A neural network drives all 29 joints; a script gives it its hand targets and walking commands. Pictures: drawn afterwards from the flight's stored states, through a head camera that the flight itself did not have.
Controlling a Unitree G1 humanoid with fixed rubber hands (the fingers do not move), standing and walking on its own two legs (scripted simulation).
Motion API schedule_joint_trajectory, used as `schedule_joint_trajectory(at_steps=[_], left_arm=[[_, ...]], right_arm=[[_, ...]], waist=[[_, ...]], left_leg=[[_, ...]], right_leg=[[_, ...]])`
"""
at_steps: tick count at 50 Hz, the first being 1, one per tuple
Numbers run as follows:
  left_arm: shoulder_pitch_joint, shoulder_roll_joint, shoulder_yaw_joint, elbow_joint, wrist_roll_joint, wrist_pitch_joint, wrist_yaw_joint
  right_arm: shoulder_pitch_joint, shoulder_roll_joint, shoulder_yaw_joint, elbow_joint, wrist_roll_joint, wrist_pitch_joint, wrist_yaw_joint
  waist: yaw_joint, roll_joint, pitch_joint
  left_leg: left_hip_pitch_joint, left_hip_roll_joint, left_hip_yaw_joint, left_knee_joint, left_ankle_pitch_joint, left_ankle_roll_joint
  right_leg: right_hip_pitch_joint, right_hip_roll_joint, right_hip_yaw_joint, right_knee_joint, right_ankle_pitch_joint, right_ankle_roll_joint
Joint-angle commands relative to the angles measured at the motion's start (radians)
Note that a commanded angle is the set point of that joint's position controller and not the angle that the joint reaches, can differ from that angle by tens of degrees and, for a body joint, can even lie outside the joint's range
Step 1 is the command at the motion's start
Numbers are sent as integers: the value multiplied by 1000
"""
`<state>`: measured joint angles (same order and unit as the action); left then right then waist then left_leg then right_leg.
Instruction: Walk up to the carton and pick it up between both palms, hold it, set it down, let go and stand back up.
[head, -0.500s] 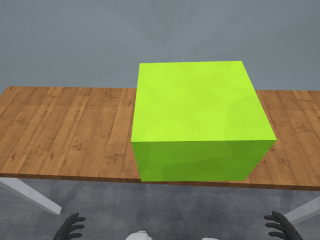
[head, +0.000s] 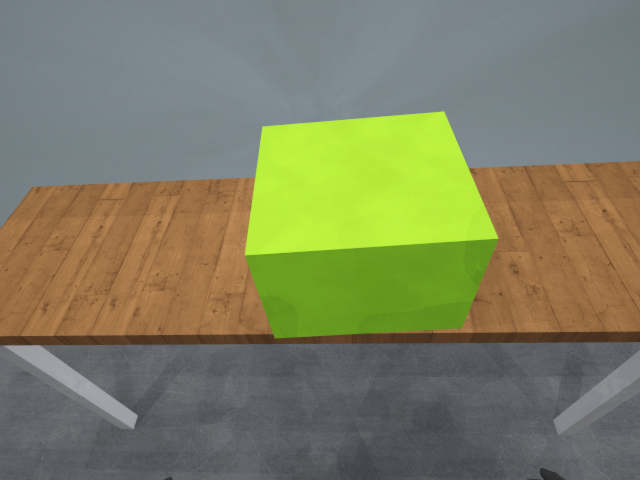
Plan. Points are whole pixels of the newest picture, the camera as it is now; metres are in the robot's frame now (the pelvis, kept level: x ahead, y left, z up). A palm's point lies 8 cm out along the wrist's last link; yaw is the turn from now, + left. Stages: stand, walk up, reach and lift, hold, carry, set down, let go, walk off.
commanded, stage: walk up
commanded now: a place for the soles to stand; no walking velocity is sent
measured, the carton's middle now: (359, 224) +0.48 -0.03 +0.02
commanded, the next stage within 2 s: none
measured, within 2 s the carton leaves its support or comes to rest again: neither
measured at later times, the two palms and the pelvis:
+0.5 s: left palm out of the picture +0.10 +0.28 -0.10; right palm out of the picture +0.12 -0.23 -0.09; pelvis +0.01 +0.02 +0.00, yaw +3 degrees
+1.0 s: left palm out of the picture +0.08 +0.28 -0.10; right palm out of the picture +0.14 -0.25 -0.10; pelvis +0.03 +0.00 +0.00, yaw +7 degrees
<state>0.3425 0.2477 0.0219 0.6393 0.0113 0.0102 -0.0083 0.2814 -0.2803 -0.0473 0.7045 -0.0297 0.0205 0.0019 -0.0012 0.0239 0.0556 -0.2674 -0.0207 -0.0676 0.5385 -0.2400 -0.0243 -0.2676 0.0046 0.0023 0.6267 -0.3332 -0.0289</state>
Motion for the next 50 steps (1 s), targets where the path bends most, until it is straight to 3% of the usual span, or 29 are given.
schedule_joint_trajectory(at_steps=[1,4,9,12,16,19,26,36,40,42,43,45,47,49,50], left_arm=[[19,147,43,-97,-16,-24,6],[-43,161,48,-110,-4,-18,9],[-33,135,40,-106,3,-17,7],[-24,131,35,-98,8,-26,8],[-40,142,31,-92,7,-34,11],[-51,144,28,-89,5,-31,14],[-44,155,27,-77,1,-24,14],[-46,164,29,-73,3,-19,14],[-44,165,26,-72,4,-18,15],[-37,170,35,-74,25,-14,8],[-35,150,31,-82,27,-12,6],[-4,129,25,-87,29,-15,6],[13,141,29,-86,30,-28,6],[24,186,41,-73,29,-41,9],[29,218,48,-63,28,-41,12]], right_arm=[[-30,-118,-33,-93,6,-35,-4],[14,-92,-23,-90,9,-37,1],[16,-118,-26,-97,15,-43,3],[12,-122,-25,-109,17,-45,4],[20,-115,-23,-118,16,-46,4],[26,-114,-22,-125,17,-44,3],[16,-110,-21,-140,15,-37,-2],[-3,-110,-24,-149,16,-36,-3],[-6,-112,-24,-151,16,-37,-3],[68,-134,-41,-142,-1,-42,-8],[74,-158,-51,-139,-2,-40,-11],[56,-180,-56,-142,-2,-37,-17],[25,-159,-44,-154,1,-34,-15],[-5,-108,-28,-171,5,-37,-9],[-8,-83,-20,-177,9,-37,-8]], waist=[[13,-78,-106],[-11,-81,-28],[12,22,27],[19,52,-13],[6,40,-69],[-1,5,-75],[-7,-28,-64],[-1,-27,-52],[4,1,-47],[-15,-3,-45],[-14,39,-22],[2,93,-5],[19,82,-4],[31,-9,-19],[31,-64,-20]], left_leg=[[96,60,-103,-21,44,64],[25,51,-84,-36,3,50],[-99,91,-182,-133,-126,74],[-107,99,-198,-143,-88,77],[-37,78,-164,-84,78,72],[-15,77,-163,-59,129,76],[-6,55,-157,-16,144,72],[-34,38,-173,-7,139,71],[-52,34,-185,-11,135,72],[-15,72,-284,-44,-68,107],[-18,117,-373,-97,-144,135],[-13,170,-469,-133,-149,178],[-88,136,-399,-92,-53,144],[-174,28,-211,54,72,65],[-218,-36,-94,166,62,29]], right_leg=[[-21,-101,149,-235,-13,-13],[-38,-113,142,-232,-57,-30],[-7,-64,82,-156,-51,-13],[50,-58,65,-140,21,-7],[62,-77,60,-139,117,-11],[58,-83,54,-135,141,-11],[38,-103,51,-152,133,-18],[54,-116,25,-153,105,-20],[70,-120,15,-150,97,-21],[-1,-88,-21,-66,-61,-28],[-41,-60,-33,-23,-107,-15],[-72,-44,-38,-21,-112,3],[21,-68,-1,-103,-43,-9],[142,-148,95,-201,39,-57],[198,-233,173,-243,115,-110]])
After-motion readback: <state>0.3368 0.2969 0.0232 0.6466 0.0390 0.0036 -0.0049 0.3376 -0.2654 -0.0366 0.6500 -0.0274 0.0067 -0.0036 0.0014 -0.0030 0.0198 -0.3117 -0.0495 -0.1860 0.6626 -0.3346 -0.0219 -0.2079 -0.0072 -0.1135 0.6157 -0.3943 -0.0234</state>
